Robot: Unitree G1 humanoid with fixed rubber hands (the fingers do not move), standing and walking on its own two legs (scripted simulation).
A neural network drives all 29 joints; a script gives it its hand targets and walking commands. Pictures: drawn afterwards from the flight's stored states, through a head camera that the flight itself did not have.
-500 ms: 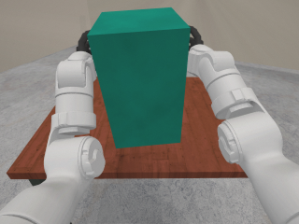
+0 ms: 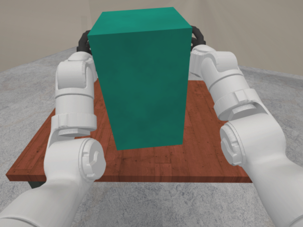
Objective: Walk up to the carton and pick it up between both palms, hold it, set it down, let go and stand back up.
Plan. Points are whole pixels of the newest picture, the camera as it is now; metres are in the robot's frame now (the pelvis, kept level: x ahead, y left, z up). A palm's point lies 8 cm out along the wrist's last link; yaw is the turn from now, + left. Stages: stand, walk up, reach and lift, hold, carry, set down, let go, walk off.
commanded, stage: hold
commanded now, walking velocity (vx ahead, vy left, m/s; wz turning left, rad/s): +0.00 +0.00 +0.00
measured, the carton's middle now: (144, 81) +0.37 +0.00 +0.27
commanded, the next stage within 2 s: none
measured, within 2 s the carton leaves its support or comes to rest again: neither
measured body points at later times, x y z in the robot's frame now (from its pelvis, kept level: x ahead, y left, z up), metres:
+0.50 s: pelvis +0.00 +0.00 +0.00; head -0.10 +0.01 +0.44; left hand +0.38 +0.14 +0.32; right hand +0.39 -0.13 +0.33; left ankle +0.02 +0.14 -0.75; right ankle +0.00 -0.12 -0.75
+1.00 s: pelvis +0.00 +0.00 +0.00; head -0.09 +0.01 +0.44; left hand +0.39 +0.14 +0.32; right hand +0.39 -0.13 +0.33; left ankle +0.02 +0.14 -0.75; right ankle +0.00 -0.12 -0.75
